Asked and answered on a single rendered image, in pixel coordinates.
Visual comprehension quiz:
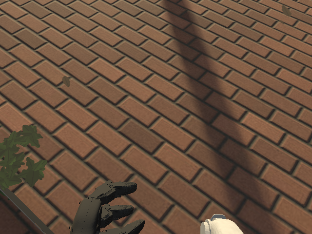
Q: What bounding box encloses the robot right shin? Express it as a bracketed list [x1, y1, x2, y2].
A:
[210, 214, 226, 221]

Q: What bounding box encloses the left robot hand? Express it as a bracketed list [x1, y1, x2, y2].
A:
[69, 180, 145, 234]

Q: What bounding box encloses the right robot thigh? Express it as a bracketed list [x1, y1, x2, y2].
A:
[200, 218, 244, 234]

